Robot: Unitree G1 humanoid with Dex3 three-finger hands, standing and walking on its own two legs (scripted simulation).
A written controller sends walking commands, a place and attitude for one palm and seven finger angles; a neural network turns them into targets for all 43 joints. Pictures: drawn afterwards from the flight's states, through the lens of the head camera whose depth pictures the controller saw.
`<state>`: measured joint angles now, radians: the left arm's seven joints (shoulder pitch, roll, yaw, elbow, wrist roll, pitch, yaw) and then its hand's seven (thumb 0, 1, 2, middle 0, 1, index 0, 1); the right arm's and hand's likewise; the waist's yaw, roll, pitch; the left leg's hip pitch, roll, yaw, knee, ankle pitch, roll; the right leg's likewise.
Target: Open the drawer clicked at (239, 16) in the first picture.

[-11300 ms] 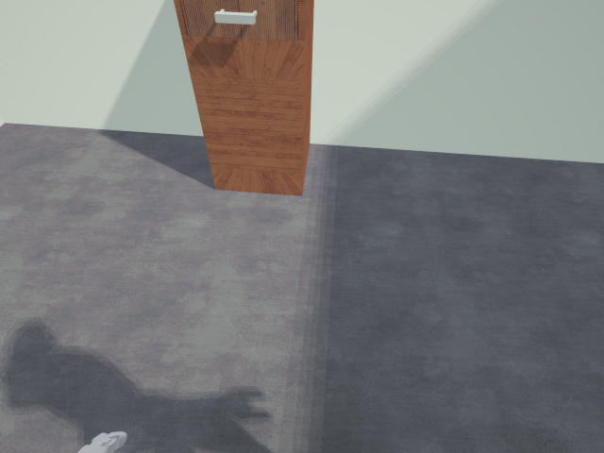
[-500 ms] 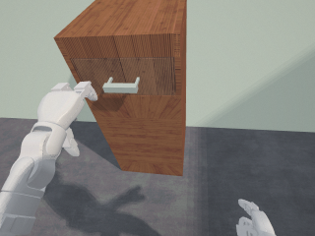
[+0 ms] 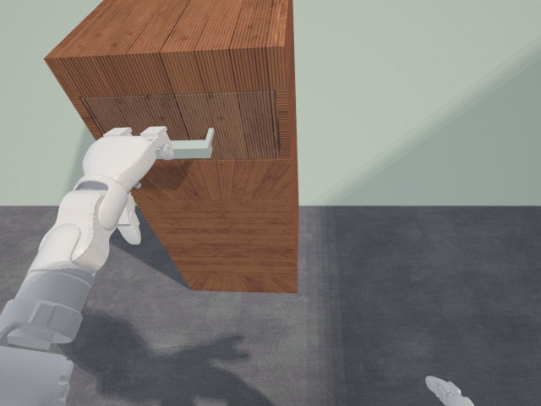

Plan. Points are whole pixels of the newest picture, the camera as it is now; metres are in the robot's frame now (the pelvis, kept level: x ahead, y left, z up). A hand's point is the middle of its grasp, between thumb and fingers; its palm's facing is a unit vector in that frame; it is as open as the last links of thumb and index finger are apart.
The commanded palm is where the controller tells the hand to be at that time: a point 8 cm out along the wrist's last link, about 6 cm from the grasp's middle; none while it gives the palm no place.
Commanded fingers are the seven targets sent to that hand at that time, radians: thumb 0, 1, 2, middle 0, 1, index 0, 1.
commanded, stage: move the hooked fingers above the handle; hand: left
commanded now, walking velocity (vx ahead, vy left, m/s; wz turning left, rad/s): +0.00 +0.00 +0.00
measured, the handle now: (182, 141) +0.58 +0.24 +0.05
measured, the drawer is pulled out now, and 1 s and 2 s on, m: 0.00 0.00 0.00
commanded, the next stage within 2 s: none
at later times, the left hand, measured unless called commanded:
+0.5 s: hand (165, 163) +0.45 +0.21 +0.12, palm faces -0.03 +0.00 -1.00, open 13.8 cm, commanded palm +0.44 +0.23 +0.18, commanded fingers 0.00 -0.50 0.30 -0.30 -1.20 -0.30 -1.20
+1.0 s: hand (191, 135) +0.53 +0.19 +0.10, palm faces -0.04 -0.02 -1.00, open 13.8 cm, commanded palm +0.52 +0.23 +0.16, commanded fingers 0.00 -0.50 0.30 -0.30 -1.20 -0.30 -1.20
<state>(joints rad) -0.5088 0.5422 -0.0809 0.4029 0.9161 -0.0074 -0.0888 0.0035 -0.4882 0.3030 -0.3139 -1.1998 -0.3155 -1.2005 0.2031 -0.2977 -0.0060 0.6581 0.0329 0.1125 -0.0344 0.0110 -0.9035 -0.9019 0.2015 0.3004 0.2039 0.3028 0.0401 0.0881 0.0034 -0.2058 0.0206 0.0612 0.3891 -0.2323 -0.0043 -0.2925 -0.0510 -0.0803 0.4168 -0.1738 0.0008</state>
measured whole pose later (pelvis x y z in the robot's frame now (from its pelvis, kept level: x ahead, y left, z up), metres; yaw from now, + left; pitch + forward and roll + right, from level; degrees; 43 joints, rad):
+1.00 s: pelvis +0.02 +0.00 -0.01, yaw -1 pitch +13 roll +0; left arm -1.02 0.56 -0.06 1.03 1.05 -0.13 0.07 0.00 -0.49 0.30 -0.32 -1.20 -0.32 -1.20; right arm 0.34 -0.30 -0.05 0.72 0.01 0.10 -0.05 0.01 -0.90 -0.90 0.20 0.30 0.21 0.30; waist -0.11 0.04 -0.06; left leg -0.47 0.04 0.07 0.56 -0.32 0.00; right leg -0.54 -0.04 -0.07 0.55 -0.23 0.00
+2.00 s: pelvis +0.03 +0.02 -0.01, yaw -2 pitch +14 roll -1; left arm -0.94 0.56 -0.05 0.96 1.03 -0.15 0.04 0.00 -0.49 0.30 -0.32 -1.20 -0.32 -1.20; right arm 0.42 -0.27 -0.05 0.73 0.01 0.13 -0.03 0.01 -0.90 -0.90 0.20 0.30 0.21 0.30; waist -0.09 0.06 -0.09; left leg -0.48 0.04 0.08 0.58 -0.35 0.01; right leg -0.54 -0.04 -0.05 0.53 -0.23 0.02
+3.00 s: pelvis +0.01 +0.01 -0.01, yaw -1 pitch +14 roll -1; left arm -1.01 0.60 -0.10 1.01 1.04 -0.17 0.04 0.00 -0.49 0.30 -0.32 -1.20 -0.32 -1.20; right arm 0.36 -0.29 -0.04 0.71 0.02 0.08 -0.07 0.01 -0.90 -0.90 0.21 0.30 0.21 0.30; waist -0.10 0.04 -0.06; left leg -0.50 0.04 0.05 0.58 -0.32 0.00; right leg -0.56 -0.04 -0.07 0.54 -0.22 0.00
